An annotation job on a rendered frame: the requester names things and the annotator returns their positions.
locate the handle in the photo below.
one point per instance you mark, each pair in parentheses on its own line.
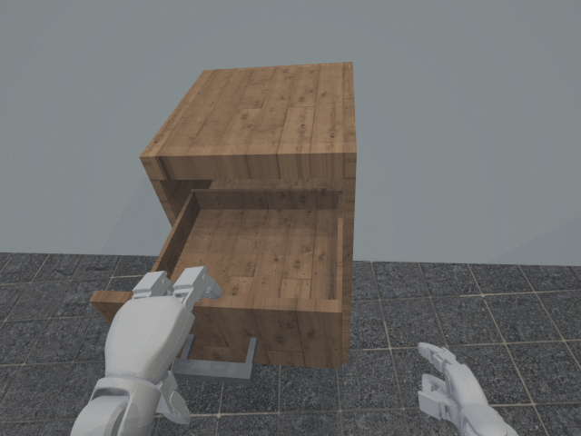
(210,371)

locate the robot right hand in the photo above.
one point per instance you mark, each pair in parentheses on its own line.
(445,399)

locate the left robot forearm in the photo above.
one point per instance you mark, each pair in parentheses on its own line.
(120,405)

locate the drawer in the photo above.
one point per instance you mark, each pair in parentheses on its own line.
(277,256)

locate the robot left hand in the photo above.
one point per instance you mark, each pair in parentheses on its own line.
(148,332)

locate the cabinet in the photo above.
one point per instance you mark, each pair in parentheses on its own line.
(270,127)

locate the right robot forearm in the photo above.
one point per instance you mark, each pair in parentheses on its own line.
(482,420)

